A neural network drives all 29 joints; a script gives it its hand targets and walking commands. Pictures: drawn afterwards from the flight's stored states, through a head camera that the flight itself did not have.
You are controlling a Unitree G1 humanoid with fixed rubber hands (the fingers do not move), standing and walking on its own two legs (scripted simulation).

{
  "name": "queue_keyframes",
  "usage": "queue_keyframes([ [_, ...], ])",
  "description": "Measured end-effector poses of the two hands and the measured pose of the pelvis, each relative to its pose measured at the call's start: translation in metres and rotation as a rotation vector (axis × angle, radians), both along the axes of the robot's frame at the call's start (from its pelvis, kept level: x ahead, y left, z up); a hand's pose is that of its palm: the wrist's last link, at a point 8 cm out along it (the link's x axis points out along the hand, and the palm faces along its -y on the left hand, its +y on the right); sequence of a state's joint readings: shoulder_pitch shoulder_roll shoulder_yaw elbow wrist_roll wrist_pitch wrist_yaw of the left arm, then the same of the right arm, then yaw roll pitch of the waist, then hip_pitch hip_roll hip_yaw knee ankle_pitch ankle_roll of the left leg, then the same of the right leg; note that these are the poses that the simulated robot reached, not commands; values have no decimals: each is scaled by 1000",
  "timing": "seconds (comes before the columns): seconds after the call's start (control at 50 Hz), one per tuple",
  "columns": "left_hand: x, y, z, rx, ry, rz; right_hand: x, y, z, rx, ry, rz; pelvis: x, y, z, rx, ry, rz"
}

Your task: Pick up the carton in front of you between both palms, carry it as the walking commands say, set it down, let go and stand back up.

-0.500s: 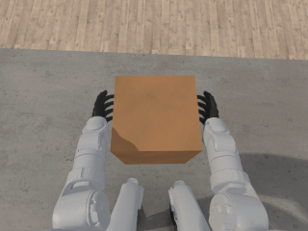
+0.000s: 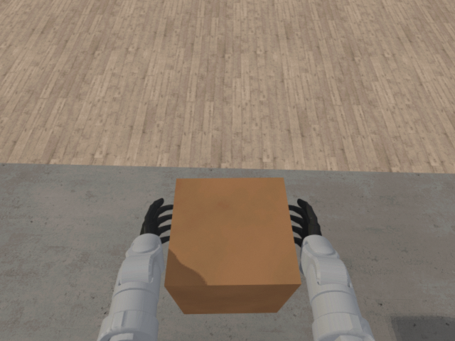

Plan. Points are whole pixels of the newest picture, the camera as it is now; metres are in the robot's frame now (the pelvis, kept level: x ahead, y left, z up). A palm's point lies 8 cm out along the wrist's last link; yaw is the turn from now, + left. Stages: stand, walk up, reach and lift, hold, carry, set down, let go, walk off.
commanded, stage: reach and lift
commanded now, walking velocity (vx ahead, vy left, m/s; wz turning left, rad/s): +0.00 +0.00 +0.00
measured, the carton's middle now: (230, 250) +0.31 +0.00 -0.08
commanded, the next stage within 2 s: hold in 1.20 s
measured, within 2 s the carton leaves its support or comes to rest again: neither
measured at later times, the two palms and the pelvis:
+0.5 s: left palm (144, 234) +0.28 +0.15 +0.04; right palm (322, 235) +0.28 -0.15 +0.05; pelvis -0.01 +0.00 +0.02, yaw +0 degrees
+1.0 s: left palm (144, 227) +0.29 +0.15 +0.06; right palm (323, 227) +0.29 -0.15 +0.06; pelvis +0.00 +0.00 +0.03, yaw +0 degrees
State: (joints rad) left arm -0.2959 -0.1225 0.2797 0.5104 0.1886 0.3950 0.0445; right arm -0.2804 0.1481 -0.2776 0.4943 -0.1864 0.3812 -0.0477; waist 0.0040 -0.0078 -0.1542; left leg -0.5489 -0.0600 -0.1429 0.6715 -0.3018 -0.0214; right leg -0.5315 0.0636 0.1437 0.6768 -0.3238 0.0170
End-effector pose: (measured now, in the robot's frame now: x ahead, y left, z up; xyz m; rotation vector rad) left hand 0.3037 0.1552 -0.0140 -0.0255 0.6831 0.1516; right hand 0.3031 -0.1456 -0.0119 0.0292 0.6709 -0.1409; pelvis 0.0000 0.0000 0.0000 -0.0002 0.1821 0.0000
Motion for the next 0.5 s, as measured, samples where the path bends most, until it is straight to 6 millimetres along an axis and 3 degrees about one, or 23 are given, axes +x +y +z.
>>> queue_keyframes([
  [0.22,-15,-4,53,26,-17,-21,-14,-4,53,-24,-17,23,3,0,21,2,-188,0],
  [0.5,-20,-2,57,25,7,-24,-20,-3,57,-26,7,25,-15,2,19,0,-243,0],
])
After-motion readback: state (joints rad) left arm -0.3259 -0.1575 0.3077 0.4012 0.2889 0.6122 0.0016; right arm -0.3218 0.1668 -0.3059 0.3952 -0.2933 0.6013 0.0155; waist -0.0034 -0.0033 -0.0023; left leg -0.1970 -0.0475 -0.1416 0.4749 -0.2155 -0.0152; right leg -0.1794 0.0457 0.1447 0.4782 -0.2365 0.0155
